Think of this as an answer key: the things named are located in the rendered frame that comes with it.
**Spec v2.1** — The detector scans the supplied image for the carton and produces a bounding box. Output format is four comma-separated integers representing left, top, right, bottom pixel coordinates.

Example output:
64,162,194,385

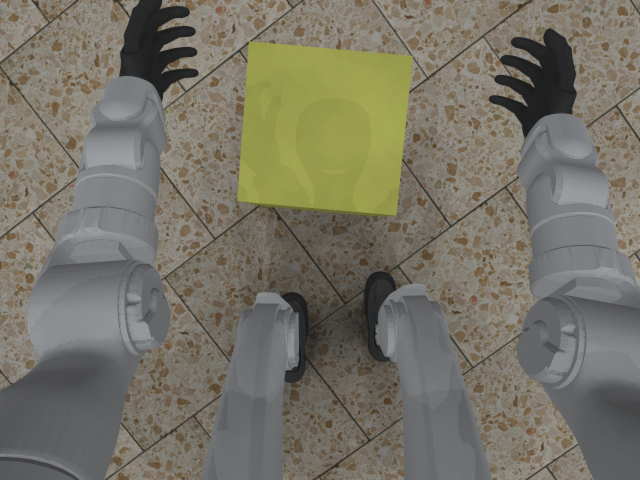
237,41,413,216

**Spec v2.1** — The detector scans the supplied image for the left robot hand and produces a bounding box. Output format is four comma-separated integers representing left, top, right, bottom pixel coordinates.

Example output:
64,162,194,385
119,0,199,102

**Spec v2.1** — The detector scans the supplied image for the right robot forearm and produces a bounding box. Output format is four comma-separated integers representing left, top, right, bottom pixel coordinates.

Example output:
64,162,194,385
517,113,640,309

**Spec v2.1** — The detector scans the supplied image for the robot left foot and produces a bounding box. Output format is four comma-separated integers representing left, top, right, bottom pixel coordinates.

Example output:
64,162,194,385
282,292,308,383

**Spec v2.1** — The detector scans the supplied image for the right robot upper arm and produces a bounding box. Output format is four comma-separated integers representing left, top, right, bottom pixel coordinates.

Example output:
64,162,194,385
516,294,640,480

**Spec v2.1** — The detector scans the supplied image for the left robot forearm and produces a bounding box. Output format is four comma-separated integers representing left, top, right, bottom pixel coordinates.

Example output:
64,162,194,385
27,76,167,353

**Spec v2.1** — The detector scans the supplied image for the right robot hand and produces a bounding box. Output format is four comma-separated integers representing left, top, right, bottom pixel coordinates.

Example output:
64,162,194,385
489,28,577,138

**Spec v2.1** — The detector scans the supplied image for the robot foot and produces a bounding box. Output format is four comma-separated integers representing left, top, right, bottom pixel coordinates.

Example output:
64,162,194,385
282,292,308,383
364,271,396,362

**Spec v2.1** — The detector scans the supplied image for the robot right foot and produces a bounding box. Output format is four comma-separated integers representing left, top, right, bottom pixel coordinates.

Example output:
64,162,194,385
364,271,396,362

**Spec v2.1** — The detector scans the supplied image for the left robot upper arm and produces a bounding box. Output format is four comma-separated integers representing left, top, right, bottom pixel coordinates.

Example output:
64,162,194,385
0,259,171,480

